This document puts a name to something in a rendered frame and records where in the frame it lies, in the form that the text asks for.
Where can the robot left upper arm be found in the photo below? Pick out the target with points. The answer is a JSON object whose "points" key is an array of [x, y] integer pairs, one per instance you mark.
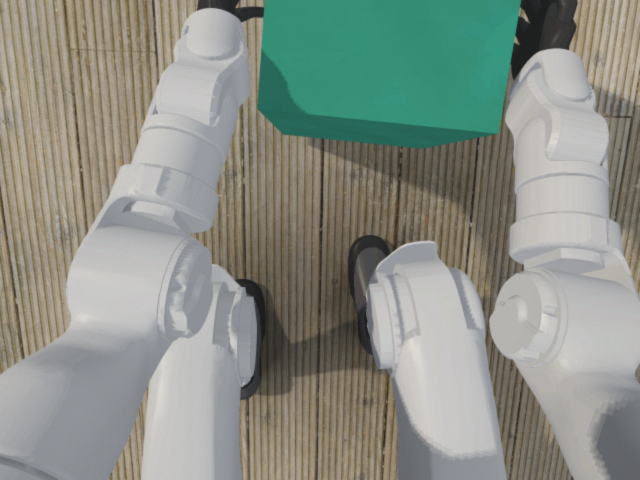
{"points": [[67, 410]]}

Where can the carton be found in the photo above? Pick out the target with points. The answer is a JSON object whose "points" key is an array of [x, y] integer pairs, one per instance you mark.
{"points": [[409, 73]]}

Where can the robot right forearm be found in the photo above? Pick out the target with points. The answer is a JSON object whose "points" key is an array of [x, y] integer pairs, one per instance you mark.
{"points": [[561, 172]]}

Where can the left robot hand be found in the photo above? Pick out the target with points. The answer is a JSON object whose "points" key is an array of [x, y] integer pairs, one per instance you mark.
{"points": [[242, 13]]}

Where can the right robot hand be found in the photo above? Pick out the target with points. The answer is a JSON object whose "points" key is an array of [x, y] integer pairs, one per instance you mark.
{"points": [[551, 26]]}

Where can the robot right upper arm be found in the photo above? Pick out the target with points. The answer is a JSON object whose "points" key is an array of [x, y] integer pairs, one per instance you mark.
{"points": [[576, 341]]}

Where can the right robot shin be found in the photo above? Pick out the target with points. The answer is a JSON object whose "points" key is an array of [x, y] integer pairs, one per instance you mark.
{"points": [[427, 250]]}

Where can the right robot thigh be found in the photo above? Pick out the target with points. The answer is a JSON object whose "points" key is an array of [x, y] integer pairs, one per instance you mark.
{"points": [[446, 414]]}

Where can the robot left forearm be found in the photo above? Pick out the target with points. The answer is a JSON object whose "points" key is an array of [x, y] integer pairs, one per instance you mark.
{"points": [[170, 185]]}

